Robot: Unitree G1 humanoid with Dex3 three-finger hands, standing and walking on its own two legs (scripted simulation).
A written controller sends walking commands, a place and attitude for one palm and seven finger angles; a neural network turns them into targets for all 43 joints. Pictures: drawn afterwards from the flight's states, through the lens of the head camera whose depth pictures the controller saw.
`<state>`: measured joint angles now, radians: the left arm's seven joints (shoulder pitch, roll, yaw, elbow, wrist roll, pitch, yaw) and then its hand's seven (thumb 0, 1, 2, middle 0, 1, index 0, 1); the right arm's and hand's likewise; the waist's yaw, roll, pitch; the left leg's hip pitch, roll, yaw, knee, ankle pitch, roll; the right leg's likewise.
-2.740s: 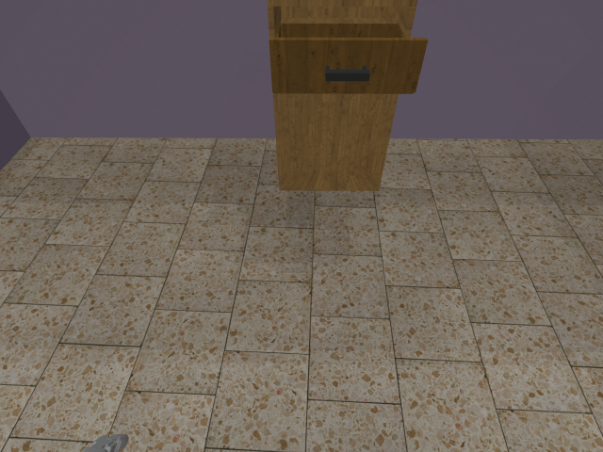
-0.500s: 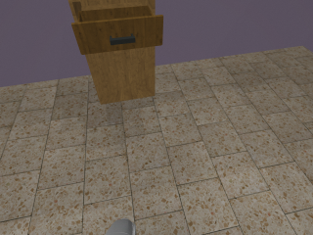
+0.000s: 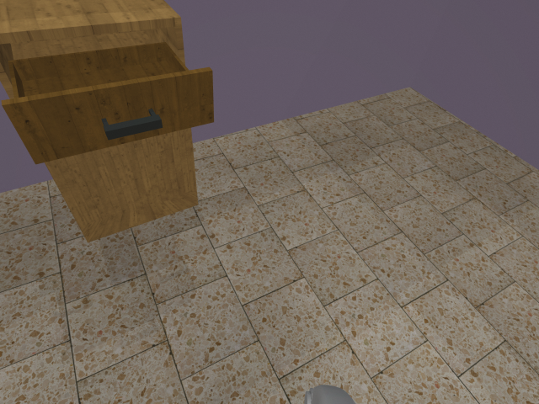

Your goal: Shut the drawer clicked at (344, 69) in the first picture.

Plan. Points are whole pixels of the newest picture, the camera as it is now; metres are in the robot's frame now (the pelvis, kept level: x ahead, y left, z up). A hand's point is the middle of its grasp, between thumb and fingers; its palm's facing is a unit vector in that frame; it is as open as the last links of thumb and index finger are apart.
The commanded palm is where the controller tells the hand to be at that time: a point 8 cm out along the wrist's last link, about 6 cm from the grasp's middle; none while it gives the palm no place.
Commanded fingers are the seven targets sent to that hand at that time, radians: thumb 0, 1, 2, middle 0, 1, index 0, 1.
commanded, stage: walk to a spot facing it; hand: left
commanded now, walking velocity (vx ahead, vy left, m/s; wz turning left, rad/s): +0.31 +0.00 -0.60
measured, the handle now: (131, 122) +0.70 +0.40 -0.02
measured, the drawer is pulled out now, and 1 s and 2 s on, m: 0.29 0.29 0.29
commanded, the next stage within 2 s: turn to face it in 0.80 s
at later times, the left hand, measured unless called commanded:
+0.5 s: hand (226, 302) +0.35 +0.10 -0.19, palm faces -0.26 -0.95 -0.17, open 7.3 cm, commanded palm none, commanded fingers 0.00 0.90 0.90 -0.20 -0.30 -0.20 -0.30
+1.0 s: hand (218, 236) +0.52 +0.15 -0.19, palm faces -0.45 -0.87 -0.22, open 7.3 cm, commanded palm none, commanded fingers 0.00 0.90 0.90 -0.20 -0.30 -0.20 -0.30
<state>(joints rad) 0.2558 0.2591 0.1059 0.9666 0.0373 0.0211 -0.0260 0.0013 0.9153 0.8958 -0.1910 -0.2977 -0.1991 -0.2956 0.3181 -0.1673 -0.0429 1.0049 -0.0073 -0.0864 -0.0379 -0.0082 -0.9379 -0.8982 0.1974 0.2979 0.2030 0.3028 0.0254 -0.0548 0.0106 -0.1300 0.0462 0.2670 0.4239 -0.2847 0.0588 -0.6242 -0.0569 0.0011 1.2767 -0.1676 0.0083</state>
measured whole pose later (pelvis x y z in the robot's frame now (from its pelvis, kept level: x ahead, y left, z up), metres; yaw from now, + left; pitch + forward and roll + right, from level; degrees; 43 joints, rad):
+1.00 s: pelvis +0.39 -0.02 -0.01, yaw -33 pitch -1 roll -1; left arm 0.28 0.26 0.08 0.97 0.02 0.04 0.00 0.00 0.91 0.90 -0.19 -0.30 -0.20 -0.30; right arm 0.12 -0.15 0.01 0.86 -0.02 -0.03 -0.02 0.00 -0.91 -0.90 0.20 0.30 0.20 0.30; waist 0.04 -0.05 0.07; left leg -0.28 0.10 0.16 0.57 -0.26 0.01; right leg -0.45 0.00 -0.01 1.19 -0.49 0.05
